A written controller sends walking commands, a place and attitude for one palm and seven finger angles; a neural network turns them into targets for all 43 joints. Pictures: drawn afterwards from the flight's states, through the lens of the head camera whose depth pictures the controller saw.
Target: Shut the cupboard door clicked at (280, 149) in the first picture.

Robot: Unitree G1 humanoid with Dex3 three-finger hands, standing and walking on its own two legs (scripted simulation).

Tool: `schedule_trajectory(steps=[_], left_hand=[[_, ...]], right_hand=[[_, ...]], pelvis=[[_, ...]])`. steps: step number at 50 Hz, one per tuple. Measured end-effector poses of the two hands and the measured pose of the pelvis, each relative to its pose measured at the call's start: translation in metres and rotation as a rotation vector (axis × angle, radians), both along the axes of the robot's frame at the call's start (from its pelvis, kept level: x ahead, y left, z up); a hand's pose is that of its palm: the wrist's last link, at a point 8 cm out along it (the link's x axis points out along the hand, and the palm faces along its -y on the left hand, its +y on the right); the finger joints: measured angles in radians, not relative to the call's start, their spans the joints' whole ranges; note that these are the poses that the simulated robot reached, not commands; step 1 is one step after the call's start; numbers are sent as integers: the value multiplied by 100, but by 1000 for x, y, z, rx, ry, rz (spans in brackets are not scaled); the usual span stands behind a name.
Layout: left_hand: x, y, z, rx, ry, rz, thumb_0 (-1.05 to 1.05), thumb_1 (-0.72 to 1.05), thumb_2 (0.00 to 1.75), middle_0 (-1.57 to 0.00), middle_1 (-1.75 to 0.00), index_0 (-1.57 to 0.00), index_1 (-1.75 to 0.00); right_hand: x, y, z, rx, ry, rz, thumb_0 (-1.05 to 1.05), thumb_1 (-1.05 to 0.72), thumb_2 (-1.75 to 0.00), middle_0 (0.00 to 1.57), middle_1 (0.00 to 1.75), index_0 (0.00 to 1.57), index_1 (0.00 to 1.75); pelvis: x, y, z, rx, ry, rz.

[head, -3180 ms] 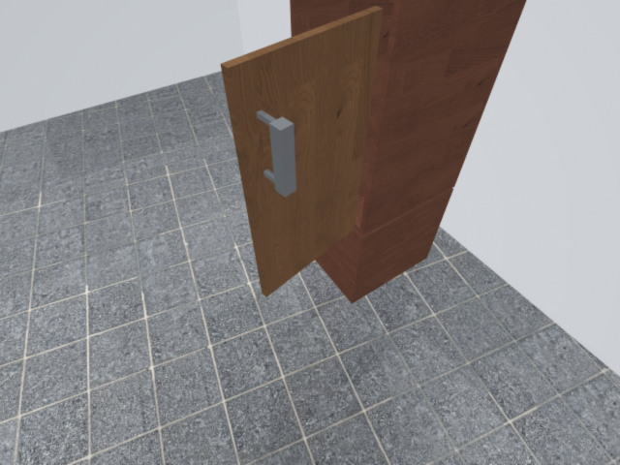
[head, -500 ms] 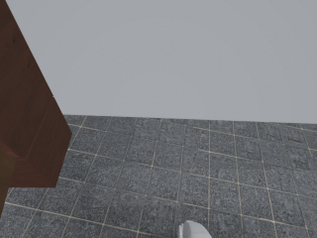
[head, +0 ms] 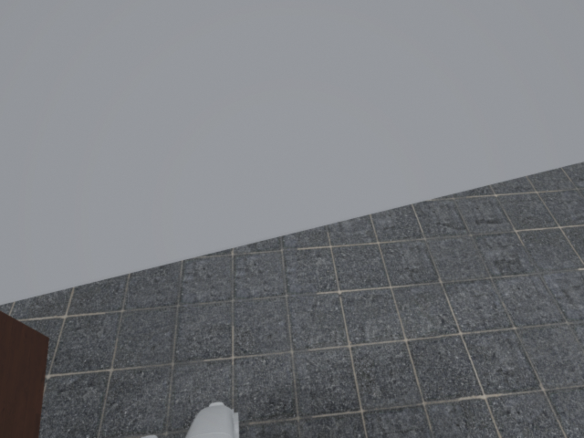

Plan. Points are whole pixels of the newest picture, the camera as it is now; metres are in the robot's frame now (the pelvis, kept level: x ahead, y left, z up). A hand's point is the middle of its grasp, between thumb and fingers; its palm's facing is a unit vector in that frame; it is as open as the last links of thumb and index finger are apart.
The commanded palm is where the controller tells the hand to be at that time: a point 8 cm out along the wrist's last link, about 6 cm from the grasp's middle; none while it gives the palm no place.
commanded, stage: walk to a spot facing it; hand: left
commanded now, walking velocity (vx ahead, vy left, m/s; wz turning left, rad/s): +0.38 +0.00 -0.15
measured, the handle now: out of the picture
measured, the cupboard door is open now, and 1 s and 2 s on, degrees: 100 100 100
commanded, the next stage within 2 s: turn to face it in 0.52 s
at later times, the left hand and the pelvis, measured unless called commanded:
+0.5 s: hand (182, 336) +0.30 +0.20 -0.17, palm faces -0.09 -0.98 -0.16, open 7.3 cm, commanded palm none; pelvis +0.24 +0.03 +0.00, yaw -10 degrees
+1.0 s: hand (244, 222) +0.55 +0.11 -0.18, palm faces -0.06 -0.99 -0.15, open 7.1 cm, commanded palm none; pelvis +0.43 -0.04 -0.01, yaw -3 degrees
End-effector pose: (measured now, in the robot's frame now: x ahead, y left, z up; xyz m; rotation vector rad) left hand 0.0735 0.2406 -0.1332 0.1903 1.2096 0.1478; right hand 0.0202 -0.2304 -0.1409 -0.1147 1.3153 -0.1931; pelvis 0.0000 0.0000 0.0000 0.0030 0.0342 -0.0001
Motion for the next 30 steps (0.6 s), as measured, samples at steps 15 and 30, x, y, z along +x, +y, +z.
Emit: schedule_trajectory(steps=[15, 30], left_hand=[[17, 21, -24, -62, 329, 92, 1, 92, 90, -20, -30, -20, -30], [342, -7, -1, -9, 10, -216, 1, 94, 90, -20, -30, -20, -30]], right_hand=[[276, 35, 16, -41, -349, 128, 1, -91, -89, 20, 30, 20, 30], [165, 1, 2, -44, 166, -219, 0, -94, -89, 20, 30, 20, 30]], pelvis=[[156, 36, -16, -5, -28, -90], [289, 6, -4, -1, -31, -217]])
